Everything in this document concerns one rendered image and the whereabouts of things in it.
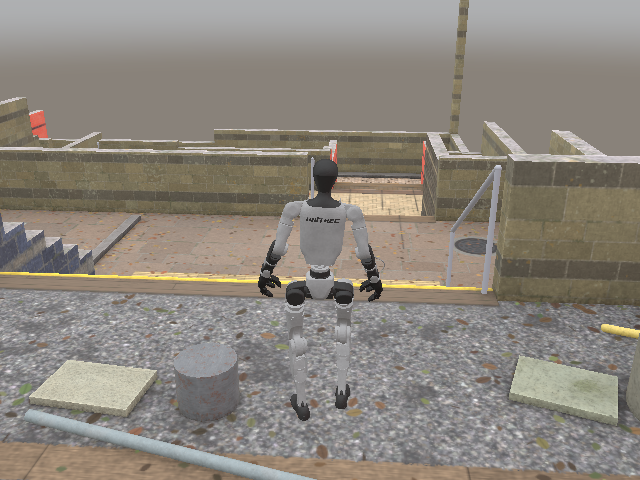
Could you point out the left robot upper arm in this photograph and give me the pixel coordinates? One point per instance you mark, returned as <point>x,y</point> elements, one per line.
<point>290,211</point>

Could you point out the robot head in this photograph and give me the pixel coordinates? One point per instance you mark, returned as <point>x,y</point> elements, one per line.
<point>325,172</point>

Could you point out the robot left forearm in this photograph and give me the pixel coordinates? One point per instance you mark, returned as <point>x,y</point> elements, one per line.
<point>270,262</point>

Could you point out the left robot hand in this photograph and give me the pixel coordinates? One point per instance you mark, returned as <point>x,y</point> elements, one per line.
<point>268,281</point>

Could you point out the right robot upper arm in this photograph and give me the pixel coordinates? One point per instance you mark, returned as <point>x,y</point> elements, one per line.
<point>354,214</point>

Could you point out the robot right thigh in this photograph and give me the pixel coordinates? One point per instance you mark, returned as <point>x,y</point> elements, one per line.
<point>343,292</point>

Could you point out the right robot hand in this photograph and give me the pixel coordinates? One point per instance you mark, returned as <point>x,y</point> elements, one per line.
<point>372,286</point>

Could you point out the robot right forearm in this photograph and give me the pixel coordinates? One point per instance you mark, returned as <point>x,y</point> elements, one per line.
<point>370,267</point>

